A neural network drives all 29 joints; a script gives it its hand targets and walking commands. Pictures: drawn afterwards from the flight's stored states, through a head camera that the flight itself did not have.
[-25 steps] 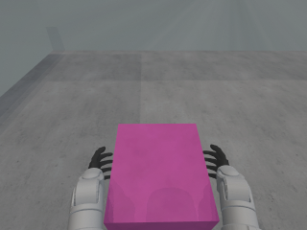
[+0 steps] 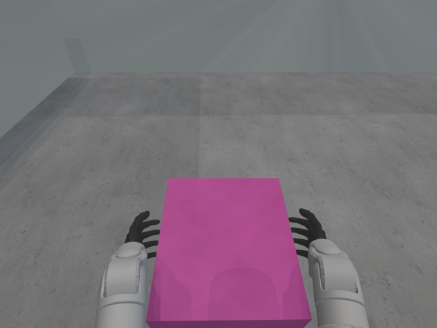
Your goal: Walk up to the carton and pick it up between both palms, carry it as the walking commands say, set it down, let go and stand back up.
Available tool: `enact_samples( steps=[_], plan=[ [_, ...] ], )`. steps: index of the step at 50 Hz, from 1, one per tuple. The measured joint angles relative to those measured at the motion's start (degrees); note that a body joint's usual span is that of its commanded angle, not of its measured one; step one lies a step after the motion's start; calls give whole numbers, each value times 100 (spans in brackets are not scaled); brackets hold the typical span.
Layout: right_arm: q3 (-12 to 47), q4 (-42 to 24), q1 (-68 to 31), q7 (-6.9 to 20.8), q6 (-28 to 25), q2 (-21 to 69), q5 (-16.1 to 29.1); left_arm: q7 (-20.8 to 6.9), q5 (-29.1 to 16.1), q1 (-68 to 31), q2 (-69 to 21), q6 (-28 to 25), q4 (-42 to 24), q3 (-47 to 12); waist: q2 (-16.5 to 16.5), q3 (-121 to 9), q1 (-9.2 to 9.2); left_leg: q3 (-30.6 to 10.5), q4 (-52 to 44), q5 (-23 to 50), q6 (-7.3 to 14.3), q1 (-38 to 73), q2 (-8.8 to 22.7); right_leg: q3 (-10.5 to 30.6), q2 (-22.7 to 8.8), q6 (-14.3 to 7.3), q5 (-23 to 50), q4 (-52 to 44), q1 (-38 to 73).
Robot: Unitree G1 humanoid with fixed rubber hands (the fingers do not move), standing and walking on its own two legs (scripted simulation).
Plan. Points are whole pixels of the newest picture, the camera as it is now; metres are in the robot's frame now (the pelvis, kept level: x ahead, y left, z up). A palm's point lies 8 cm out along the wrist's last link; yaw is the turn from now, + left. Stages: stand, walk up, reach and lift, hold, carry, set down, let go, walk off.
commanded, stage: hold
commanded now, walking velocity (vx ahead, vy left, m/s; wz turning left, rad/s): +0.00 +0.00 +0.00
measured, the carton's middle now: (224, 258) +0.32 +0.00 -0.04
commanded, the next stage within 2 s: carry in 0.60 s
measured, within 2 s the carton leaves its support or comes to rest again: neither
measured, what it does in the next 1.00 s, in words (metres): stands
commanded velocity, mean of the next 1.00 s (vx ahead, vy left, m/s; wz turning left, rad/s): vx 0.00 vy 0.00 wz -0.26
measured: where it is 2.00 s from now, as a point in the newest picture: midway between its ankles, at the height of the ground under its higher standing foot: outside the picture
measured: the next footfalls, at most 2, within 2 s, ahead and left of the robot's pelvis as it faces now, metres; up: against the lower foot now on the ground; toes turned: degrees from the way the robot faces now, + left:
left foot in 1.40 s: +0.01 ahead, +0.10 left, +0.00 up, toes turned -15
right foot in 1.80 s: -0.04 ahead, -0.14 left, +0.00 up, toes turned -40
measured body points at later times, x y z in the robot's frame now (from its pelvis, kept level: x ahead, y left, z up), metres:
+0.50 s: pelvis +0.00 +0.00 +0.00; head -0.05 +0.00 +0.45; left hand +0.29 +0.17 +0.04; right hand +0.29 -0.17 +0.05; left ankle +0.00 +0.11 -0.75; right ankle -0.01 -0.12 -0.75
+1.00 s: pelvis -0.02 -0.02 -0.03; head +0.00 -0.03 +0.42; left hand +0.36 +0.10 +0.08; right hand +0.32 -0.24 +0.08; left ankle +0.00 +0.11 -0.75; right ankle -0.01 -0.11 -0.75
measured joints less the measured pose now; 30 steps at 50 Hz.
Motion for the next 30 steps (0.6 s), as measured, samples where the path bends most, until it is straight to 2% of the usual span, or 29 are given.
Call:
enact_samples(
  steps=[30],
  plan=[
    [15, -54, -14, -36, -28, 4, 24, 17, -28, -11, 0, -55, -28, 1, 14, -29, -2, -17, 180, -40, -4, -204, -2, -58, 8, 3, -35, 139, -181]
  ],
)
